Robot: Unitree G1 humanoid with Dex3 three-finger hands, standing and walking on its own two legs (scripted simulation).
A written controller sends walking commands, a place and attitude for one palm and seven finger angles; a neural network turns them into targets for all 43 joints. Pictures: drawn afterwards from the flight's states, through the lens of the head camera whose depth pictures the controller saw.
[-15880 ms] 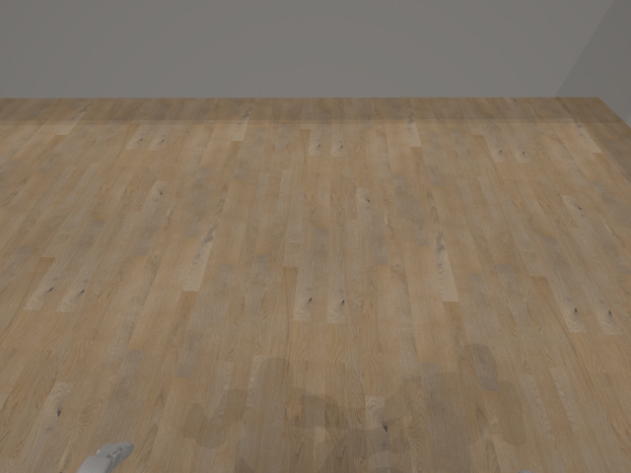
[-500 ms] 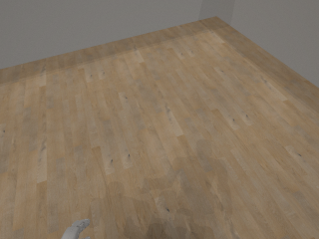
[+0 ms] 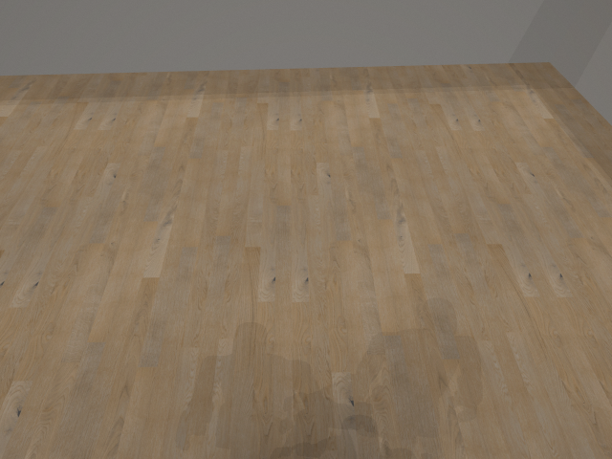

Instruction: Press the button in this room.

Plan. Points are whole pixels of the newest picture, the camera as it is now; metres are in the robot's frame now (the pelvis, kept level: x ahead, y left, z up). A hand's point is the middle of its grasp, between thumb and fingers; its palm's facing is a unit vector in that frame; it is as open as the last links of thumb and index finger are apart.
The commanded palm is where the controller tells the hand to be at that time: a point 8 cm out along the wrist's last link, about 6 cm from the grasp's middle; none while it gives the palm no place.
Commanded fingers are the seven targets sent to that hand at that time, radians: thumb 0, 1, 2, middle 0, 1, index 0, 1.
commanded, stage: turn or walk to find it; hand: left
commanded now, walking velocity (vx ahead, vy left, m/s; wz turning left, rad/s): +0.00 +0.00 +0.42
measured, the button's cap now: out of the picture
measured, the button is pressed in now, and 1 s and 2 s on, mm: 0 0 0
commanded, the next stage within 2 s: stand and wait in 0.66 s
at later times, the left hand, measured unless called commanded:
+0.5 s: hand out of the picture +0.05 +0.18 -0.13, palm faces +0.19 -0.94 -0.29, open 7.4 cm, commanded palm none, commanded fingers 0.00 0.90 0.90 -0.20 -0.30 -0.20 -0.30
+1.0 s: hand out of the picture -0.12 +0.13 -0.17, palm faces +0.33 -0.93 -0.18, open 7.4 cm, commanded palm none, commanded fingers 0.00 0.90 0.90 -0.20 -0.30 -0.20 -0.30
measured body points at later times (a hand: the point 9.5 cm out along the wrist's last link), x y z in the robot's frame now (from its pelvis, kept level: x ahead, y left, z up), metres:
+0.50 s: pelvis -0.03 -0.04 +0.00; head +0.01 -0.07 +0.45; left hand +0.04 +0.23 -0.11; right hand +0.06 -0.27 -0.16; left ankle -0.02 +0.11 -0.71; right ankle +0.00 -0.13 -0.73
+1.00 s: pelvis -0.05 -0.03 +0.01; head -0.03 -0.01 +0.46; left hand -0.14 +0.18 -0.15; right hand +0.10 -0.23 -0.14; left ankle -0.12 +0.08 -0.73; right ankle +0.00 -0.13 -0.72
